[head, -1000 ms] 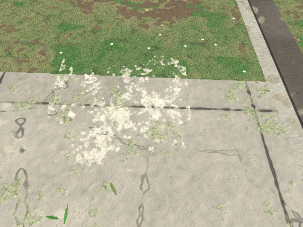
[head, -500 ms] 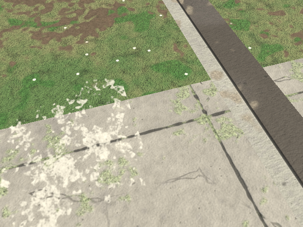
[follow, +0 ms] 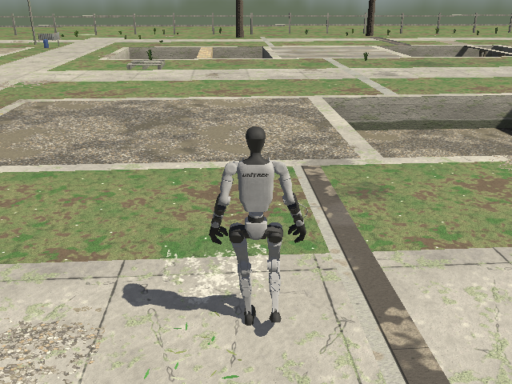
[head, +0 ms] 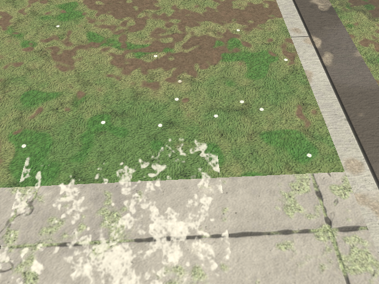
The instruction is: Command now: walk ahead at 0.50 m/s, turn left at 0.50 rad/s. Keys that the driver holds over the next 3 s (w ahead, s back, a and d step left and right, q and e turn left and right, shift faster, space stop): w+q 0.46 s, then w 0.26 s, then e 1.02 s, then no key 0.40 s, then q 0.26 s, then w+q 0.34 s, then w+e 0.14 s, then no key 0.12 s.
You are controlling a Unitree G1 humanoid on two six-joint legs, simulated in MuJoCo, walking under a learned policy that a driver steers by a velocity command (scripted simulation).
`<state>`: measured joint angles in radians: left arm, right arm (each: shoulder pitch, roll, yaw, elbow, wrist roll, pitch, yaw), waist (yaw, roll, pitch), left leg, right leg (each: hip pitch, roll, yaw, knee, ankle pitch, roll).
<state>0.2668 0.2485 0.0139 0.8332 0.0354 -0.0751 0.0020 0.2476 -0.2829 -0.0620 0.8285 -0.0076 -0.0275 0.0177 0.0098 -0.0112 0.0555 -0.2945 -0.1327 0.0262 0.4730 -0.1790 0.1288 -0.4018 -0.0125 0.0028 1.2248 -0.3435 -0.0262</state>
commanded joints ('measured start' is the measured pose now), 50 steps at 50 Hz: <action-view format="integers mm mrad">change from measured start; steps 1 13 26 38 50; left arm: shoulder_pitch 41 -332 21 177 183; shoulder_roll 98 93 111 138 61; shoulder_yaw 19 3 34 45 59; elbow -74 -221 -110 30 35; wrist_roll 20 -4 -7 -26 -12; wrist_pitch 23 21 -15 -19 86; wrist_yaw -9 -22 5 -16 2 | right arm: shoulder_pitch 54 232 111 -236 -49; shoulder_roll -107 -159 -78 -9 -33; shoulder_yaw -25 -48 -14 42 26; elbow -34 -14 -80 -178 -88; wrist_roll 7 -6 -33 -32 -5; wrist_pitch -22 -19 12 -10 -27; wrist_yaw -7 -21 21 38 -49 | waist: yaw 24 -108 -11 37 22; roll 14 81 -104 -84 125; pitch -38 -28 -57 7 -123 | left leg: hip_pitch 96 266 -274 -202 128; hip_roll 273 229 146 151 423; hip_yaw -338 -380 -117 34 -79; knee -250 -167 670 146 -153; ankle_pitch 292 401 -142 91 730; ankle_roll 174 91 -78 -93 67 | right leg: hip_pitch -154 -234 280 312 -40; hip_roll -69 -13 -234 -194 -14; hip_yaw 35 9 228 4 10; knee -70 -582 -1011 -1014 -76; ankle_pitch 24 296 269 646 -68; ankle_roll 41 72 -121 -126 30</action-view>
